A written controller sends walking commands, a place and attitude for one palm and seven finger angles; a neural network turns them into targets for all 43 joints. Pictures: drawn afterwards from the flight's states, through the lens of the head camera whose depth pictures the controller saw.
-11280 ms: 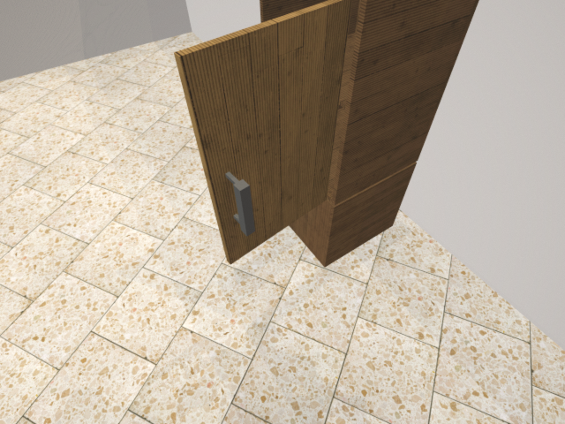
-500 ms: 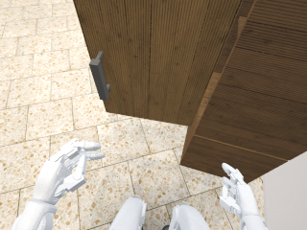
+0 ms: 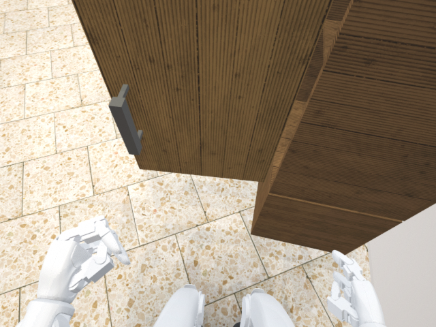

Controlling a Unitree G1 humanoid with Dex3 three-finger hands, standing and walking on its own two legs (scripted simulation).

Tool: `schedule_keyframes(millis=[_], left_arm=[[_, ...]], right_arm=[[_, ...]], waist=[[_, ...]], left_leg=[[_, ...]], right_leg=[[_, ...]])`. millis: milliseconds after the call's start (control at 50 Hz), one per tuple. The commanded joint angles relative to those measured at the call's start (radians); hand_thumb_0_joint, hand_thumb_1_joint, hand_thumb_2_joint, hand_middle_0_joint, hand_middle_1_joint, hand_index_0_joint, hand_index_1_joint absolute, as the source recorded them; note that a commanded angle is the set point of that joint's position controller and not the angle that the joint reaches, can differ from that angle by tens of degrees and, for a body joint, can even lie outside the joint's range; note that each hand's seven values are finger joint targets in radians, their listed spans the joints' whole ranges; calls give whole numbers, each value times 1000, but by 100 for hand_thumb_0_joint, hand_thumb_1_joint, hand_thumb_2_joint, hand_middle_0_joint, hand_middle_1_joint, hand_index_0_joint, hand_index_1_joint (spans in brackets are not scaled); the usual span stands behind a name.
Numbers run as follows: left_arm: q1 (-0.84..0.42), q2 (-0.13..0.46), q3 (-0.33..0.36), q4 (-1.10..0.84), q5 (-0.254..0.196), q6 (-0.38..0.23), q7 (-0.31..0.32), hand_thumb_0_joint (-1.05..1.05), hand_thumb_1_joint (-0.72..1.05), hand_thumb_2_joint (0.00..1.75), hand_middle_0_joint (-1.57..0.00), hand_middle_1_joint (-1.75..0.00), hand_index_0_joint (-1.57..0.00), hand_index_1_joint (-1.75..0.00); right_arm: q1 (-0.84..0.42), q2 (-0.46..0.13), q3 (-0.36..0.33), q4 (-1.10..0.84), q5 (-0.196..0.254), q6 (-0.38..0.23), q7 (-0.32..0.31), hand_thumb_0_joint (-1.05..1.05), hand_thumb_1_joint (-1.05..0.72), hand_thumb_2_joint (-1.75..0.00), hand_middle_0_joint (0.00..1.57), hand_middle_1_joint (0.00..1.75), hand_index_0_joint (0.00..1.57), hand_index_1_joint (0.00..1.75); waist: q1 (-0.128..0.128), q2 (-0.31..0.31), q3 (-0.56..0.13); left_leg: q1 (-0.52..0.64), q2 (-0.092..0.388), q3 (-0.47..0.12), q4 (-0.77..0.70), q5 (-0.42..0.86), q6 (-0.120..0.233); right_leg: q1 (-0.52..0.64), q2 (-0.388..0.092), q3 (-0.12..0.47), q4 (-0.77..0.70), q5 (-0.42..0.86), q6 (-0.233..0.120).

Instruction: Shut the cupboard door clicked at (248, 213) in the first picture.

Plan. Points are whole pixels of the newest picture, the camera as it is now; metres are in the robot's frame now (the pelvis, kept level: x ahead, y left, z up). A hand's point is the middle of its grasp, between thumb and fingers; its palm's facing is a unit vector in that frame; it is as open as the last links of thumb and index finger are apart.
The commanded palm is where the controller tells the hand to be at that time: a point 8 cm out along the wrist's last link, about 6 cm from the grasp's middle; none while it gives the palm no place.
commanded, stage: raise the hand and make a fist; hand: left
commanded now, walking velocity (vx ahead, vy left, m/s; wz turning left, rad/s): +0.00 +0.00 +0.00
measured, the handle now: (130, 121) +0.51 +0.23 +0.02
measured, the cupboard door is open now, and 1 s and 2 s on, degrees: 97 97 97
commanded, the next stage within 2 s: bring the fist close to the handle in 0.78 s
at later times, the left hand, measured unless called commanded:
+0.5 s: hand (99, 256) +0.22 +0.20 +0.04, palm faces -0.06 -1.00 +0.00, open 3.1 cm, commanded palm +0.20 +0.25 +0.05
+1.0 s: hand (106, 254) +0.22 +0.19 +0.04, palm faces -0.05 -1.00 -0.03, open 3.1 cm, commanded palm +0.22 +0.25 +0.04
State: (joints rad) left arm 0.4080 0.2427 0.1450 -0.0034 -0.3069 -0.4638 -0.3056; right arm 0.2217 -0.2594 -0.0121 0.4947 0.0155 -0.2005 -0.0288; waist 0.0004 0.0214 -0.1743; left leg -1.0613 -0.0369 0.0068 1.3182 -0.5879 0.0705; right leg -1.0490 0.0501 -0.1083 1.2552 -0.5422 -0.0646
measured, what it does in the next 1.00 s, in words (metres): stands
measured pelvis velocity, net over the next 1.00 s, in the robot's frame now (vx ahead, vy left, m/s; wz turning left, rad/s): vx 0.00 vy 0.00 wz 0.01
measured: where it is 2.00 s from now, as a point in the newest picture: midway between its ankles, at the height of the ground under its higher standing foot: outside the picture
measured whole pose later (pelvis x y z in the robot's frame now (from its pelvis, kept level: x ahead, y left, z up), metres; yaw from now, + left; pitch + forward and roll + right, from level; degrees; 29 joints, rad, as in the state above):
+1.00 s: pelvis +0.00 +0.00 +0.00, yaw +0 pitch +19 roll -4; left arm 0.35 0.27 0.14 0.03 -0.29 -0.45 -0.30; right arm 0.23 -0.25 0.03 0.46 0.01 -0.15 -0.02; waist 0.00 0.03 -0.19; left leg -1.07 -0.04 -0.01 1.33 -0.59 0.07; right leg -1.05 0.05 -0.12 1.25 -0.54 -0.06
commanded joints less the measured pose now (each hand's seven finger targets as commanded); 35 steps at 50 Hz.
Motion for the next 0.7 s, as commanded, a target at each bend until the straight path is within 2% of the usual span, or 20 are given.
schedule_keyframes(millis=[0, 40, 60, 120, 160, 240, 280, 300, 360, 380, 420, 460, 540, 580, 620, 680], left_arm=[[-14, 122, 60, -198, -5, -43, 11, 0, 90, 90, -124, -144, -124, -144], [-6, 111, 49, -209, -3, -33, 4, 0, 90, 90, -128, -148, -128, -148], [-18, 116, 56, -220, -7, -30, 5, 0, 90, 90, -130, -150, -130, -150], [-36, 118, 54, -211, -4, -22, 0, 0, 90, 90, -130, -150, -130, -150], [-42, 112, 52, -201, -7, -21, 1, 0, 90, 90, -130, -150, -130, -150], [-58, 127, 60, -214, -6, -26, -6, 0, 90, 90, -130, -150, -130, -150], [-53, 124, 60, -206, -11, -26, -10, 0, 90, 90, -130, -150, -130, -150], [-62, 137, 68, -209, -11, -25, -10, 0, 90, 90, -130, -150, -130, -150], [-61, 129, 61, -208, -14, -24, -13, 0, 90, 90, -130, -150, -130, -150], [-55, 128, 60, -201, -13, -23, -12, 0, 90, 90, -130, -150, -130, -150], [-50, 135, 68, -204, -15, -22, -12, 0, 90, 90, -130, -150, -130, -150], [-44, 129, 66, -198, -20, -25, -9, 0, 90, 90, -130, -150, -130, -150], [-31, 144, 73, -238, -11, -37, 7, 0, 90, 90, -130, -150, -130, -150], [-27, 128, 64, -215, -13, -37, 13, 0, 90, 90, -130, -150, -130, -150], [-33, 135, 69, -210, -10, -39, 15, 0, 90, 90, -130, -150, -130, -150], [-38, 125, 56, -183, -9, -37, 11, 0, 90, 90, -130, -150, -130, -150]], right_arm=[[-14, -130, -38, -164, 7, -29, -4, 0, -90, -90, 20, 30, 20, 30], [-13, -131, -37, -174, 7, -23, -2, 0, -90, -90, 20, 30, 20, 30], [-11, -131, -37, -177, 5, -20, -1, 0, -90, -90, 20, 30, 20, 30], [-11, -131, -32, -179, 3, -12, 0, 0, -90, -90, 20, 30, 20, 30], [-13, -132, -30, -183, 2, -8, 0, 0, -90, -90, 20, 30, 20, 30], [-13, -134, -28, -185, 2, -8, 2, 0, -90, -90, 20, 30, 20, 30], [-15, -134, -28, -186, 3, -8, 4, 0, -90, -90, 20, 30, 20, 30], [-16, -136, -27, -184, 3, -7, 3, 0, -90, -90, 20, 30, 20, 30], [-15, -137, -29, -183, 5, -6, 5, 0, -90, -90, 20, 30, 20, 30], [-14, -138, -29, -183, 6, -5, 4, 0, -90, -90, 20, 30, 20, 30], [-16, -137, -29, -185, 5, -4, 5, 0, -90, -90, 20, 30, 20, 30], [-17, -136, -30, -185, 7, -4, 5, 0, -90, -90, 20, 30, 20, 30], [-16, -137, -33, -183, 6, -5, 7, 0, -90, -90, 20, 30, 20, 30], [-18, -136, -34, -182, 7, -3, 7, 0, -90, -90, 20, 30, 20, 30], [-17, -138, -34, -182, 7, 0, 7, 0, -90, -90, 20, 30, 20, 30], [-17, -138, -32, -184, 9, 4, 6, 0, -90, -90, 20, 30, 20, 30]], waist=[[-1, 26, -231], [1, 48, -241], [1, 40, -260], [-2, 56, -237], [-6, 38, -226], [1, 66, -251], [1, 53, -250], [4, 72, -250], [-1, 75, -248], [-3, 53, -243], [5, 70, -254], [1, 44, -242], [12, 101, -273], [1, 59, -245], [3, 59, -247], [-7, 47, -213]], left_leg=[[167, 31, -109, -233, 280, -55], [197, 33, -115, -243, 309, -67], [205, 32, -118, -242, 315, -70], [209, 34, -125, -243, 324, -79], [205, 35, -134, -250, 289, -81], [216, 35, -140, -250, 299, -88], [206, 33, -136, -247, 290, -87], [206, 33, -138, -244, 312, -88], [213, 34, -140, -250, 295, -91], [205, 36, -143, -254, 279, -89], [201, 34, -141, -254, 285, -90], [186, 32, -136, -254, 262, -86], [232, 38, -146, -262, 315, -98], [205, 35, -140, -258, 284, -93], [199, 36, -141, -258, 281, -93], [167, 32, -133, -258, 220, -82]], right_leg=[[186, -4, 77, -165, 168, 19], [182, -7, 65, -161, 192, 19], [185, -5, 62, -159, 198, 20], [166, -3, 54, -154, 199, 16], [152, 0, 50, -160, 174, 18], [153, -2, 49, -151, 173, 12], [161, -1, 54, -158, 168, 13], [160, 1, 53, -150, 181, 8], [148, -1, 52, -157, 168, 12], [150, -1, 50, -158, 157, 13], [158, -2, 51, -154, 159, 10], [166, -2, 58, -165, 145, 13], [154, -3, 51, -148, 169, 9], [152, -1, 53, -157, 157, 13], [152, -1, 51, -151, 153, 12], [151, -3, 62, -171, 120, 14]])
